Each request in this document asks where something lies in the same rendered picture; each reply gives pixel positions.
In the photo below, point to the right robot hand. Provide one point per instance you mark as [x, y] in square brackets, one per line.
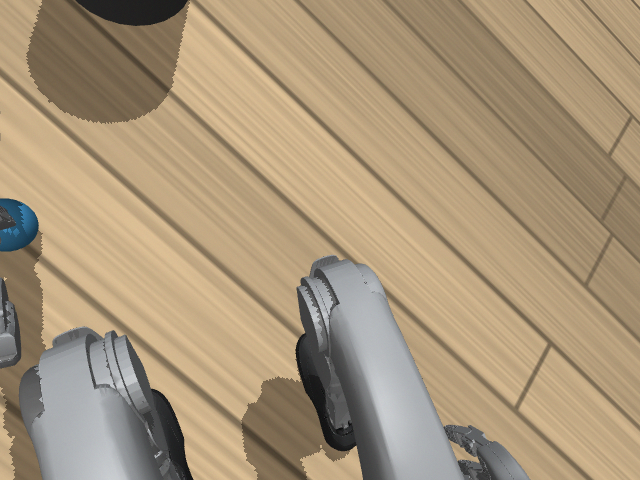
[496, 463]

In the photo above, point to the right robot foot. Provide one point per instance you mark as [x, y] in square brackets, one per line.
[339, 439]

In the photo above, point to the left robot arm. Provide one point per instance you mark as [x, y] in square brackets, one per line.
[10, 341]

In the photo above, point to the left robot hand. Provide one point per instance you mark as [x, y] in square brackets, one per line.
[6, 221]

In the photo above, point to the left robot foot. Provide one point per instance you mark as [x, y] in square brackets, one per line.
[173, 434]

